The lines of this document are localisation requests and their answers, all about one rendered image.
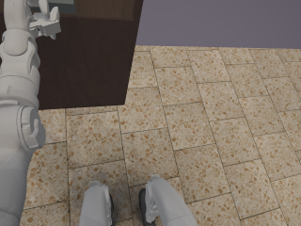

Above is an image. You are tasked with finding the handle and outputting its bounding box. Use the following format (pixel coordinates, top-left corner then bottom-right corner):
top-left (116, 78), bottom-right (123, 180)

top-left (3, 0), bottom-right (76, 14)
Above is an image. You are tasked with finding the robot thigh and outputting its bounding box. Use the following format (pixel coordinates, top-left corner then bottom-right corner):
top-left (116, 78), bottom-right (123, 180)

top-left (145, 178), bottom-right (198, 226)
top-left (78, 185), bottom-right (111, 226)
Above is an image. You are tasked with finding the drawer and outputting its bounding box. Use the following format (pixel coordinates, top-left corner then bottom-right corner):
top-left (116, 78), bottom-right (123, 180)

top-left (0, 0), bottom-right (135, 20)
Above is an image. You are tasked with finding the right robot thigh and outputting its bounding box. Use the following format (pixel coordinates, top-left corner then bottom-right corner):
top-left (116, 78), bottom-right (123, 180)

top-left (145, 178), bottom-right (198, 226)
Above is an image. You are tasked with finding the robot left hand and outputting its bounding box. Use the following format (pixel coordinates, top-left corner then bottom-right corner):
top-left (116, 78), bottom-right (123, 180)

top-left (4, 0), bottom-right (61, 40)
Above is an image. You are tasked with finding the cabinet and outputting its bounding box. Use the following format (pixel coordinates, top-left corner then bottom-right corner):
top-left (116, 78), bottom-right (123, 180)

top-left (0, 0), bottom-right (144, 110)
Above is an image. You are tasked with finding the left robot thigh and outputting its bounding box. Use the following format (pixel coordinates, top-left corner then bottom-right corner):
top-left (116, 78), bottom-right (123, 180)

top-left (78, 185), bottom-right (111, 226)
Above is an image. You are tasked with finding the robot left forearm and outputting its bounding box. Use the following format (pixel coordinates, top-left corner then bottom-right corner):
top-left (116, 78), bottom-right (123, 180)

top-left (0, 29), bottom-right (40, 112)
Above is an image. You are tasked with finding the robot left upper arm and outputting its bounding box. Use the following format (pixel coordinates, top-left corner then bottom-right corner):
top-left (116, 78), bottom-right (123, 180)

top-left (0, 105), bottom-right (46, 226)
